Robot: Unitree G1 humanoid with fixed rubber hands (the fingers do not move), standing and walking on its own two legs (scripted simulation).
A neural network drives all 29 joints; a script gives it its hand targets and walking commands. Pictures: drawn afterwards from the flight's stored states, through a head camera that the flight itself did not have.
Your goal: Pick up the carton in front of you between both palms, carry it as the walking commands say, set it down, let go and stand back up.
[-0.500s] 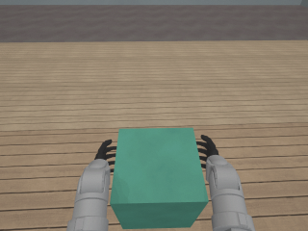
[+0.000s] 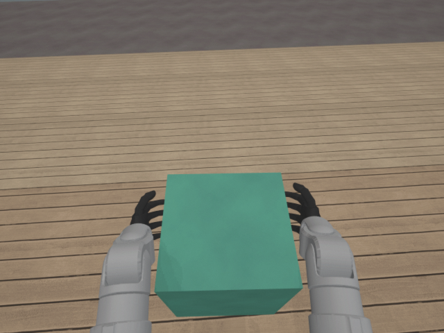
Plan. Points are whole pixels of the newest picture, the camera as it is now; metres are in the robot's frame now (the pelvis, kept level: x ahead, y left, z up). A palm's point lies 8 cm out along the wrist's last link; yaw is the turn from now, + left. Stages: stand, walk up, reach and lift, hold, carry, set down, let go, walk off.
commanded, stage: carry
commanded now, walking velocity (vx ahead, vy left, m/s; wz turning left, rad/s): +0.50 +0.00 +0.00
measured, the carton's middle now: (225, 250) +0.29 +0.01 -0.01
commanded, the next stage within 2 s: none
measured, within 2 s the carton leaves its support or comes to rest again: neither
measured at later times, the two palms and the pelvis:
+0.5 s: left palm (165, 151) +0.47 +0.13 +0.10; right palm (302, 150) +0.46 -0.17 +0.10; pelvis +0.22 -0.01 +0.01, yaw +0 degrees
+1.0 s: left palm (185, 85) +0.77 +0.12 +0.10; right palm (283, 82) +0.79 -0.18 +0.10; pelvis +0.54 -0.04 +0.00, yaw +2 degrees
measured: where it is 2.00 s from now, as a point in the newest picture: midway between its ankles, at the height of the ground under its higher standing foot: (227, 181)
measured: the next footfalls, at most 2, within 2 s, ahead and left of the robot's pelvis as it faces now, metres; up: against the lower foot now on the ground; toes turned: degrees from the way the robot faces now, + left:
left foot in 0.22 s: +0.15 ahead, +0.11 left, +0.00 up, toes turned +10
right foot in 0.58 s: +0.44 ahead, -0.12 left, +0.00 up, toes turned -10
